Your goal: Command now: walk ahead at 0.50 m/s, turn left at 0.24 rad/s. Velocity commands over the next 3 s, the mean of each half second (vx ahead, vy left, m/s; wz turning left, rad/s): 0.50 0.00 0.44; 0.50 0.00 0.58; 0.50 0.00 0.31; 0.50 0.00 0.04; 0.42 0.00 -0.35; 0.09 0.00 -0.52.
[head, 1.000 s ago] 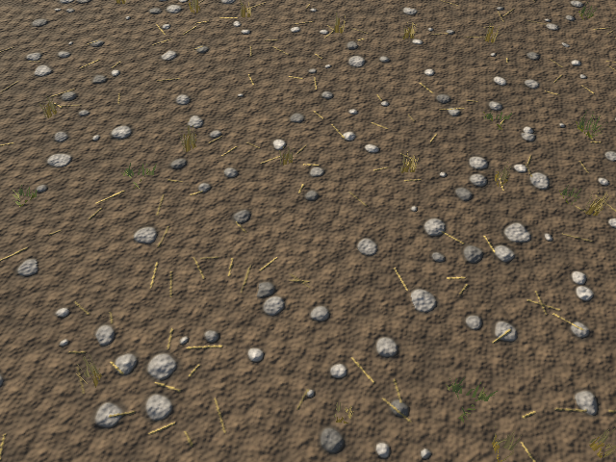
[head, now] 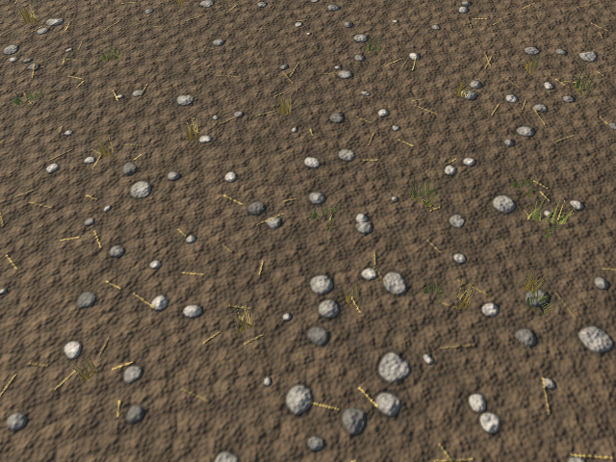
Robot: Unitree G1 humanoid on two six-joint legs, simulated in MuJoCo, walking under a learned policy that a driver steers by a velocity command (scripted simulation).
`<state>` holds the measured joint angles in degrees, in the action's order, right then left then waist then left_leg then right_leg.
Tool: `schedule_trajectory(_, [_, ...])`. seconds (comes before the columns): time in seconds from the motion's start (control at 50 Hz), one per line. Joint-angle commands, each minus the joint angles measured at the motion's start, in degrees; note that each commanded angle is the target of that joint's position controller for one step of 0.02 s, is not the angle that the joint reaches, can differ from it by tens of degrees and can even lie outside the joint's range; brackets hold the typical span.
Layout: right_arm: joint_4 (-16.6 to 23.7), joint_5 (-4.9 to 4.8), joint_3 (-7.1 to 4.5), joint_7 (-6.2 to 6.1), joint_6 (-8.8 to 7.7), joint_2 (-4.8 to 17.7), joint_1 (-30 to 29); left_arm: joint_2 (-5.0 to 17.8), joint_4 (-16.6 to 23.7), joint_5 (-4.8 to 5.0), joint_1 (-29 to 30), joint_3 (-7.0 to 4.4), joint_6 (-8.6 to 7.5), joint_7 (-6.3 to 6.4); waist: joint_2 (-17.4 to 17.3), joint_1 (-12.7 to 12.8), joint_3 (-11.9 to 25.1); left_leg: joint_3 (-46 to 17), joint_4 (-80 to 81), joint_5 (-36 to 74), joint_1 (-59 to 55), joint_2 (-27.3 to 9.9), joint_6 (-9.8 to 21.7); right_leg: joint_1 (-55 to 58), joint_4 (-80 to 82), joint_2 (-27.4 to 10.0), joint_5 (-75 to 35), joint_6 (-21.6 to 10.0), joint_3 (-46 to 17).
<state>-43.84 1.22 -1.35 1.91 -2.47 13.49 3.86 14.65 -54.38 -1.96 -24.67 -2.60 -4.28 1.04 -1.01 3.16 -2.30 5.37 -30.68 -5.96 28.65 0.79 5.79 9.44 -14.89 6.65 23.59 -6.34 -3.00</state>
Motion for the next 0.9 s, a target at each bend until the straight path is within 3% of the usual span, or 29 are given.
schedule_trajectory(0.02, [-3.6,1.09,-3.73,-1.55,-1.09,10.8,23.3,8.7,3.8,0.04,2.2,-1.32,-0.7,0.5,1.5,-12.8,12.9,-9.2,3.5,-3.4,-30.3,-4.5,6.1,-13.0,-37.5,-13.4,-56.7,0.2,3.5])
schedule_trajectory(0.04, [-3.9,1.79,-5.65,-1.51,-0.87,17.6,25.3,3.9,5.2,1.91,-4.0,-0.53,-0.94,-0.44,-13.1,-8.4,17.5,-40.4,6.9,-2.8,-45.7,-20.3,16.8,-36.4,-62.2,-1.1,-11.7,4.1,6.2])
schedule_trajectory(0.06, [-3.7,-1.12,-5.09,-0.54,-0.2,14.0,19.8,7.2,5.6,-0.08,-1.0,-0.89,-1.37,-0.62,-6.8,-6.8,15.9,-50.2,14.3,-5.2,-43.1,-20.3,17.1,-44.0,-66.6,-1.5,1.4,2.9,-1.3])
schedule_trajectory(0.08, [-2.3,-1.39,-4.63,-0.37,-0.01,12.0,14.2,7.5,7.3,-0.01,3.9,-0.85,-1.76,-0.95,-3.3,-5.2,7.1,-40.5,14.9,-7.6,-34.9,-19.0,15.7,-47.1,-65.0,-5.4,-3.0,2.9,-2.4])
schedule_trajectory(0.1, [-2.0,-0.94,-3.95,-0.26,-0.03,9.1,12.3,7.4,8.1,0.04,6.9,-0.6,-2.17,-1.2,1.4,-4.7,3.6,-34.9,16.5,-3.5,-28.5,-16.7,14.1,-46.2,-61.5,-7.6,-5.7,3.1,-1.7])
schedule_trajectory(0.12, [-2.4,-0.77,-3.59,-0.52,-0.23,8.1,12.2,6.7,8.7,-0.1,7.9,-0.51,-1.78,-1.37,2.5,-3.4,1.1,-30.6,17.3,1.3,-23.5,-14.0,12.4,-44.4,-57.9,-9.0,-6.2,3.6,-1.5])
schedule_trajectory(0.14, [-3.1,-0.95,-3.2,-0.85,-0.48,7.2,12.2,6.0,9.2,-0.62,7.5,-0.23,-0.8,-1.49,1.6,-1.8,0.7,-26.9,18.2,4.9,-19.7,-11.4,11.0,-41.7,-54.9,-10.0,-6.5,4.5,-1.3])
schedule_trajectory(0.16, [-3.4,-1.13,-3.26,-0.95,-0.91,7.8,12.9,5.1,9.4,-0.86,6.7,0.02,0.13,-1.65,0.2,-1.2,1.5,-24.8,18.6,7.2,-18.3,-10.2,10.5,-40.1,-52.5,-10.4,-6.4,5.4,-0.8])
schedule_trajectory(0.22, [-3.9,-1.35,-3.97,-1.09,-1.47,10.0,15.6,4.2,11.0,-0.99,9.3,0.55,1.49,-1.86,-1.2,-1.5,1.5,-21.8,20.1,8.8,-15.8,-7.9,10.7,-41.2,-46.0,-11.0,-8.4,7.8,1.4])
schedule_trajectory(0.28, [-4.0,-1.46,-4.24,-1.2,-1.13,10.3,18.7,4.1,14.1,-0.77,17.7,0.83,1.71,-1.97,-1.8,-4.1,-0.4,-21.7,21.1,7.4,-16.7,-6.5,9.1,-45.0,-36.2,-11.5,-15.5,9.7,2.4])
schedule_trajectory(0.34, [-4.0,-1.45,-4.63,-1.35,-0.81,10.7,21.8,3.7,16.0,-0.34,23.2,1.19,1.56,-2.23,-2.6,-6.7,0.4,-22.3,18.9,9.4,-21.0,-5.8,7.2,-45.9,-28.5,-10.4,-21.1,10.1,2.3])
schedule_trajectory(0.42, [-3.5,-0.58,-4.89,-1.83,-0.43,11.1,24.2,4.1,18.5,0.21,28.7,1.59,0.83,-2.37,-3.3,-8.8,0.9,-24.8,14.3,15.8,-26.3,-6.8,6.9,-45.5,-21.9,-8.2,-20.8,9.5,2.2])
schedule_trajectory(0.48, [-1.7,-0.17,-5.32,-2.36,-0.39,12.4,20.8,6.0,18.4,0.5,25.1,1.16,0.03,-2.08,-4.4,-5.8,1.8,-27.6,10.1,18.1,-25.1,-7.7,4.5,-36.2,-15.7,-6.7,-16.5,7.7,0.9])
schedule_trajectory(0.5, [-1.0,-0.13,-5.45,-2.3,-0.51,12.9,19.0,7.1,17.3,0.6,20.8,0.71,-0.28,-1.71,-4.5,-3.8,3.1,-28.1,7.0,20.4,-23.1,-7.2,3.4,-29.5,-14.0,-5.5,-14.4,6.8,1.3])
schedule_trajectory(0.52, [-0.7,-0.54,-5.34,-1.93,-0.84,12.8,17.8,8.5,15.5,0.39,14.3,0.06,-0.9,-1.08,-2.4,-0.2,6.1,-26.5,-0.6,21.4,-20.7,-4.5,2.0,-19.9,-10.0,-5.6,-15.3,5.4,1.1])
schedule_trajectory(0.54, [0.4,-1.37,-4.45,-1.34,-1.37,9.8,17.9,12.3,14.7,-0.8,6.4,-1.02,-1.55,-0.12,3.6,2.9,13.0,-22.2,-14.2,13.6,-15.5,-0.7,0.4,-7.7,-7.8,-15.0,-7.9,2.7,-7.6])
schedule_trajectory(0.56, [2.3,-2.73,-3.14,-1.42,-1.52,4.3,21.0,16.9,15.1,-1.98,2.5,-2.02,-0.99,0.65,13.9,2.1,18.2,-14.1,-29.3,-18.4,0.1,6.9,-1.4,5.5,-3.7,-29.7,-0.6,-1.3,-28.3])
schedule_trajectory(0.58, [2.6,-1.3,-3.43,-1.7,-0.81,7.8,24.8,17.1,14.4,-0.89,4.4,-2.67,0.07,0.38,17.6,-1.5,18.9,-11.6,-37.5,-26.1,8.1,5.2,-1.1,3.9,-1.1,-33.3,4.1,-5.7,-43.3])
schedule_trajectory(0.6, [0.9,-0.25,-3.75,-1.79,0.06,9.8,22.1,10.5,15.6,-0.47,8.2,-1.42,0.42,0.03,7.2,-1.8,11.0,-12.0,-40.5,-20.9,9.7,1.2,-1.1,-3.0,-0.8,-30.5,6.6,-5.0,-35.4])
schedule_trajectory(0.62, [1.2,0.04,-3.59,-1.08,0.22,9.2,18.2,6.8,15.6,-0.1,10.4,-0.49,0.3,-0.27,3.1,-1.7,5.5,-11.3,-38.5,-16.5,8.7,-0.4,-1.6,-9.6,0.4,-26.7,0.8,-3.7,-25.5])
schedule_trajectory(0.64, [1.4,0.14,-3.49,-0.53,0.53,8.2,16.9,5.8,15.3,-0.3,11.4,-0.14,0.13,-0.35,4.5,-2.6,3.5,-10.8,-36.3,-14.4,7.3,-1.8,-2.2,-13.2,1.9,-23.9,-5.8,-2.1,-18.5])
schedule_trajectory(0.66, [1.8,0.81,-3.52,0.06,1.15,8.0,16.2,5.7,14.4,-0.12,10.5,-0.09,-0.27,-0.22,7.0,-3.0,2.4,-10.3,-35.1,-13.7,6.5,-2.8,-2.8,-15.0,2.6,-22.2,-11.7,-1.5,-13.8])
schedule_trajectory(0.72, [2.9,0.88,-3.25,1.08,2.36,7.2,14.5,6.5,12.7,0.81,8.0,-0.57,-1.68,-0.78,7.2,-3.7,3.0,-9.3,-35.3,-10.5,7.3,-3.2,-3.6,-15.0,3.7,-21.5,-24.4,-2.0,-6.5])
schedule_trajectory(0.82, [6.4,0.85,-2.57,2.04,2.68,6.1,5.6,7.1,10.8,0.93,5.4,-1.13,-1.78,-1.05,6.0,-2.6,0.6,-7.9,-28.8,-2.2,13.6,-4.4,-4.9,-13.1,6.1,-21.1,-29.0,-2.6,2.3])
schedule_trajectory(0.9, [8.8,0.73,-1.45,2.97,2.21,4.5,-1.7,8.0,9.6,0.95,3.9,-1.49,-1.57,-1.07,6.1,-0.9,-1.3,-4.1,-15.3,4.4,9.6,-4.4,-3.9,-12.9,6.0,-20.2,-29.9,-1.3,8.7])
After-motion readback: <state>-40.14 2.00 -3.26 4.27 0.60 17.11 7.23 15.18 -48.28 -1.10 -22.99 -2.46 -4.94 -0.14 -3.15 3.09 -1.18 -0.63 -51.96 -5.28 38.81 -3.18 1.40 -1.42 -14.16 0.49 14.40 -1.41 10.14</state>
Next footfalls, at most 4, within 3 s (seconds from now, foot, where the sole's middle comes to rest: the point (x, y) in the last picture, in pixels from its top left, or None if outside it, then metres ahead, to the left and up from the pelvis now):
0.02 left None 0.18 0.08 -0.76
0.54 right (368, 450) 0.49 -0.06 -0.76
1.06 left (221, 384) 0.62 0.27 -0.76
1.62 right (207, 254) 0.97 0.36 -0.76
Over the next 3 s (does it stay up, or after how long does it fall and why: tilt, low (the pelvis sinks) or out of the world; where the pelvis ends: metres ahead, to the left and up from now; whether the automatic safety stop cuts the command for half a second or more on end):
stays up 1.17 0.65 0.01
